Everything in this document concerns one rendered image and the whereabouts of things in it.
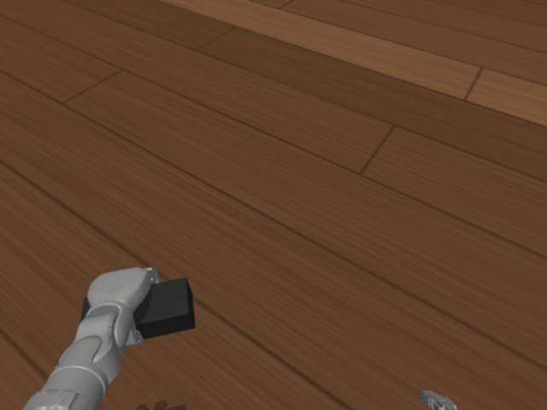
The left robot arm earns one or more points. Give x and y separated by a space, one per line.
87 367

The left robot hand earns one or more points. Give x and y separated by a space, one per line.
129 286

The carton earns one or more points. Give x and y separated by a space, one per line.
167 308

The right robot hand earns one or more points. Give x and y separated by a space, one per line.
437 402

